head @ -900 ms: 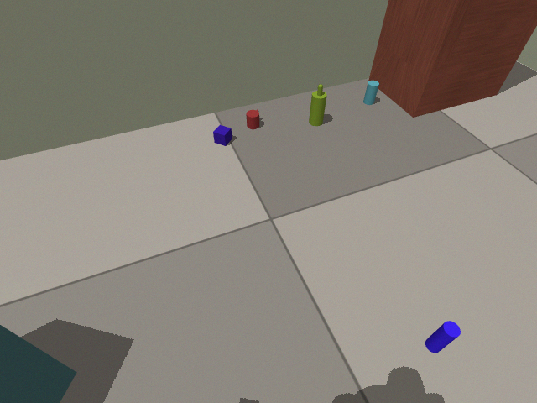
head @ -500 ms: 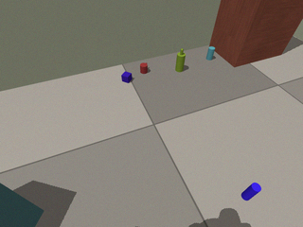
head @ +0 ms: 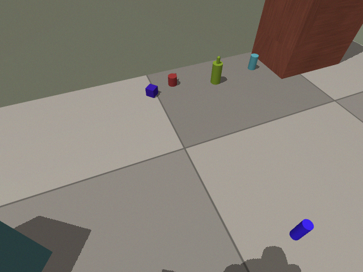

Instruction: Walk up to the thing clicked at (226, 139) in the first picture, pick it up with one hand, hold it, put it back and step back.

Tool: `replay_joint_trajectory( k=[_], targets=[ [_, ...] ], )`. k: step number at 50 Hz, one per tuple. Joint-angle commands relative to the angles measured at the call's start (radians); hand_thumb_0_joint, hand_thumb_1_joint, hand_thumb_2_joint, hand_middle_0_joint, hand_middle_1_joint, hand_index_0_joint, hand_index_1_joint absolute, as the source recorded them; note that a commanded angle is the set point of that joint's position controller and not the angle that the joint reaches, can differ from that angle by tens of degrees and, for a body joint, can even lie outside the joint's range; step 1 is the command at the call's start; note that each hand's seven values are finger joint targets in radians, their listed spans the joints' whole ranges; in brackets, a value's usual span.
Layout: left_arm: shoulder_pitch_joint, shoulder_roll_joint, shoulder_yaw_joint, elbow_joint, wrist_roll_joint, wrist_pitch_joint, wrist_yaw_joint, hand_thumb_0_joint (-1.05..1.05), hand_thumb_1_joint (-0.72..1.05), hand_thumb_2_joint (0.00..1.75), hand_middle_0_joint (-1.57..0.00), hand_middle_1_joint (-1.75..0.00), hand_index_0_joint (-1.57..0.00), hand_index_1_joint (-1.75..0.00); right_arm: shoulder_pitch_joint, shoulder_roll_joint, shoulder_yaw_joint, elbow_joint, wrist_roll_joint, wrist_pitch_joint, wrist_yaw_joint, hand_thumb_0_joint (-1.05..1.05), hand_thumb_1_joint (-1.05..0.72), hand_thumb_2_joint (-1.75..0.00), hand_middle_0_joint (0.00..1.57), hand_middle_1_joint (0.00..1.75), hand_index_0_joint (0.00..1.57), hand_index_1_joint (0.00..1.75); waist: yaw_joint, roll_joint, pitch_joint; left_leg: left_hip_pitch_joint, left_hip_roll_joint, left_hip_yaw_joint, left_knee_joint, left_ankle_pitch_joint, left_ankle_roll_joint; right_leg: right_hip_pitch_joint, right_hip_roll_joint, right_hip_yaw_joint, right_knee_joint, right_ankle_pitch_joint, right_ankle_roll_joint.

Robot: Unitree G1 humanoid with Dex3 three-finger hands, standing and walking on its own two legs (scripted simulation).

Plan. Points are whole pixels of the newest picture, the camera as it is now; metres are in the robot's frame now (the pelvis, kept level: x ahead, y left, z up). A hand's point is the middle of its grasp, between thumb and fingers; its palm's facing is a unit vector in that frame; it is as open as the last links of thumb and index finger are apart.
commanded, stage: stand
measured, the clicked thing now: (151, 90) +1.63 +0.26 -0.74
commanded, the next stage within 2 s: walk up in 0.22 s
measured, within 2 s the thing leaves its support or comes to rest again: neither
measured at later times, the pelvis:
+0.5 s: pelvis +0.04 +0.05 -0.01, yaw +2 degrees
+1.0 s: pelvis +0.13 +0.06 -0.03, yaw -2 degrees
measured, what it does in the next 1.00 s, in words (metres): walks ahead: left foot, then right foot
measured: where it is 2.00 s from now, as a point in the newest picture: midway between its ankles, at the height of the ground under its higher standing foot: outside the picture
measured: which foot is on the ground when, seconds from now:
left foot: down 0.00-0.28, up 0.30-0.50, down 0.52-1.00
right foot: down 0.00-0.54, up 0.56-0.98, down 1.00-1.00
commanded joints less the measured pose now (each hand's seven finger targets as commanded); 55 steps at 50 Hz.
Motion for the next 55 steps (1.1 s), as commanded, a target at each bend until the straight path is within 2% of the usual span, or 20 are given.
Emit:
replay_joint_trajectory(
  k=[1,10,11,12,15,21,26,27,28,29,32,36,40,44,48,50,51,52,53,55],
  targets=[
    [-0.029,0.213,0.044,-0.055,-0.002,-0.02,0.012,0.0,0.9,0.9,-0.2,-0.3,-0.2,-0.3,-0.031,-0.204,-0.042,-0.053,-0.004,-0.026,-0.01,0.0,-0.9,-0.9,0.2,0.3,0.2,0.3,-0.002,0.005,-0.087,0.024,0.118,-0.083,-0.048,0.184,0.028,0.015,-0.12,0.093,-0.047,0.188,-0.031],
    [-0.03,0.211,0.044,-0.06,0.0,-0.021,0.012,0.0,0.9,0.9,-0.2,-0.3,-0.2,-0.3,-0.038,-0.212,-0.046,-0.055,-0.003,-0.027,-0.011,0.0,-0.9,-0.9,0.2,0.3,0.2,0.3,0.0,0.014,-0.099,0.041,0.123,-0.077,-0.038,0.221,0.03,0.034,-0.123,0.092,-0.044,0.23,-0.034],
    [0.03,0.292,0.1,-0.103,0.007,-0.038,-0.001,0.0,0.9,0.9,-0.2,-0.3,-0.2,-0.3,0.029,-0.254,-0.087,-0.096,-0.01,-0.02,0.011,0.0,-0.9,-0.9,0.2,0.3,0.2,0.3,0.022,0.019,-0.154,-0.063,0.054,-0.087,0.059,-0.105,0.084,0.157,-0.068,0.046,0.038,-0.165,-0.063],
    [0.124,0.301,0.107,-0.08,0.017,-0.039,-0.001,0.0,0.9,0.9,-0.2,-0.3,-0.2,-0.3,-0.011,-0.269,-0.098,-0.119,-0.027,-0.018,0.022,0.0,-0.9,-0.9,0.2,0.3,0.2,0.3,0.048,0.017,-0.104,-0.154,0.048,-0.044,0.114,-0.33,0.09,0.138,-0.127,0.168,-0.01,-0.365,-0.11],
    [0.154,0.375,0.151,-0.118,0.03,-0.053,0.002,0.0,0.9,0.9,-0.2,-0.3,-0.2,-0.3,-0.079,-0.241,-0.105,-0.194,-0.048,-0.003,0.039,0.0,-0.9,-0.9,0.2,0.3,0.2,0.3,0.09,-0.107,0.114,-0.522,0.049,-0.065,0.514,-0.295,0.047,0.082,-0.397,0.498,-0.23,-0.589,-0.261],
    [0.08,0.338,0.143,-0.223,0.027,-0.075,-0.008,0.0,0.9,0.9,-0.2,-0.3,-0.2,-0.3,0.028,-0.227,-0.121,-0.233,-0.03,-0.03,0.073,0.0,-0.9,-0.9,0.2,0.3,0.2,0.3,0.02,-0.144,0.056,-0.345,0.103,-0.055,0.376,-0.236,0.019,0.045,-0.295,0.226,-0.116,-0.055,-0.226],
    [0.059,0.252,0.111,-0.279,0.026,-0.045,-0.028,0.0,0.9,0.9,-0.2,-0.3,-0.2,-0.3,0.363,-0.273,-0.179,-0.145,-0.027,-0.037,0.05,0.0,-0.9,-0.9,0.2,0.3,0.2,0.3,-0.142,0.051,-0.087,0.235,-0.001,0.069,0.17,0.054,0.002,-0.304,-0.077,-0.027,0.387,-0.099,-0.099],
    [0.124,0.175,0.087,-0.282,0.018,-0.035,-0.026,0.0,0.9,0.9,-0.2,-0.3,-0.2,-0.3,0.429,-0.336,-0.193,-0.147,-0.041,-0.044,0.034,0.0,-0.9,-0.9,0.2,0.3,0.2,0.3,-0.159,0.268,-0.088,0.247,0.151,-0.179,0.029,-0.165,0.059,-0.433,0.029,-0.04,0.648,-0.369,-0.073],
    [0.2,0.181,0.088,-0.274,0.013,-0.019,-0.017,0.0,0.9,0.9,-0.2,-0.3,-0.2,-0.3,0.361,-0.41,-0.195,-0.189,-0.046,-0.054,0.026,0.0,-0.9,-0.9,0.2,0.3,0.2,0.3,-0.102,0.282,-0.077,0.12,0.341,-0.604,-0.14,-0.463,0.135,-0.488,0.086,0.109,0.776,-0.42,-0.06],
    [0.209,0.279,0.109,-0.249,0.005,-0.006,-0.007,0.0,0.9,0.9,-0.2,-0.3,-0.2,-0.3,0.236,-0.432,-0.196,-0.235,-0.026,-0.055,0.027,0.0,-0.9,-0.9,0.2,0.3,0.2,0.3,-0.062,0.176,-0.019,-0.032,0.395,-0.655,-0.18,-0.626,0.221,-0.428,0.014,0.16,0.812,-0.392,-0.074],
    [0.26,0.308,0.118,-0.209,-0.001,-0.003,-0.009,0.0,0.9,0.9,-0.2,-0.3,-0.2,-0.3,0.134,-0.347,-0.162,-0.293,-0.02,-0.068,0.013,0.0,-0.9,-0.9,0.2,0.3,0.2,0.3,0.007,0.095,0.048,-0.08,0.327,-0.409,-0.104,-0.344,0.209,-0.431,-0.047,0.187,0.803,-0.239,-0.063],
    [0.26,0.272,0.121,-0.222,0.012,0.027,-0.024,0.0,0.9,0.9,-0.2,-0.3,-0.2,-0.3,0.205,-0.309,-0.15,-0.286,-0.015,-0.088,-0.01,0.0,-0.9,-0.9,0.2,0.3,0.2,0.3,0.008,0.092,0.053,-0.136,0.283,-0.202,-0.042,0.109,0.189,-0.338,-0.039,0.16,0.689,-0.177,-0.022],
    [0.18,0.259,0.121,-0.278,0.02,0.049,-0.03,0.0,0.9,0.9,-0.2,-0.3,-0.2,-0.3,0.22,-0.337,-0.154,-0.306,-0.007,-0.084,-0.035,0.0,-0.9,-0.9,0.2,0.3,0.2,0.3,-0.006,0.128,0.045,-0.118,0.329,-0.151,0.03,0.356,0.233,-0.342,-0.041,0.129,0.611,-0.179,-0.008],
    [0.136,0.237,0.12,-0.31,0.012,0.058,-0.032,0.0,0.9,0.9,-0.2,-0.3,-0.2,-0.3,0.201,-0.327,-0.145,-0.337,-0.003,-0.067,-0.042,0.0,-0.9,-0.9,0.2,0.3,0.2,0.3,-0.007,0.139,0.001,-0.139,0.286,-0.068,0.125,0.526,0.206,-0.258,-0.022,0.053,0.535,-0.135,-0.026],
    [0.154,0.224,0.117,-0.31,0.01,0.05,-0.031,0.0,0.9,0.9,-0.2,-0.3,-0.2,-0.3,0.147,-0.337,-0.137,-0.36,-0.001,-0.037,-0.039,0.0,-0.9,-0.9,0.2,0.3,0.2,0.3,0.006,0.173,-0.063,-0.141,0.243,-0.053,0.254,0.39,0.183,-0.14,0.003,-0.02,0.324,-0.114,-0.042],
    [0.202,0.271,0.134,-0.291,0.017,0.027,-0.022,0.0,0.9,0.9,-0.2,-0.3,-0.2,-0.3,0.154,-0.279,-0.115,-0.363,0.009,-0.023,-0.036,0.0,-0.9,-0.9,0.2,0.3,0.2,0.3,0.038,0.016,-0.113,-0.187,0.156,0.008,0.473,0.202,0.112,-0.016,-0.033,0.053,0.135,0.11,-0.075],
    [0.186,0.359,0.159,-0.311,0.028,0.014,-0.017,0.0,0.9,0.9,-0.2,-0.3,-0.2,-0.3,0.199,-0.22,-0.095,-0.372,0.019,-0.021,-0.036,0.0,-0.9,-0.9,0.2,0.3,0.2,0.3,0.029,-0.213,-0.136,-0.335,0.043,0.063,0.668,-0.066,0.045,0.056,-0.226,0.366,0.106,0.324,-0.155],
    [0.145,0.335,0.144,-0.337,0.017,0.007,-0.013,0.0,0.9,0.9,-0.2,-0.3,-0.2,-0.3,0.203,-0.201,-0.082,-0.357,0.017,-0.01,-0.047,0.0,-0.9,-0.9,0.2,0.3,0.2,0.3,0.021,-0.176,-0.117,-0.392,-0.017,0.015,0.721,-0.421,0.032,0.048,-0.318,0.455,0.094,0.434,-0.265],
    [0.128,0.365,0.144,-0.346,0.018,0.011,-0.008,0.0,0.9,0.9,-0.2,-0.3,-0.2,-0.3,0.17,-0.237,-0.094,-0.353,0.01,-0.009,-0.06,0.0,-0.9,-0.9,0.2,0.3,0.2,0.3,0.042,-0.214,-0.116,-0.36,0.018,-0.024,0.739,-0.493,0.028,-0.017,-0.37,0.505,0.105,0.461,-0.337],
    [0.085,0.305,0.131,-0.354,0.015,0.015,-0.002,0.0,0.9,0.9,-0.2,-0.3,-0.2,-0.3,0.157,-0.257,-0.098,-0.323,0.022,-0.018,-0.053,0.0,-0.9,-0.9,0.2,0.3,0.2,0.3,0.016,-0.161,-0.085,-0.319,0.009,-0.062,0.724,-0.452,0.03,-0.071,-0.262,0.315,0.158,0.536,-0.283]
  ],
)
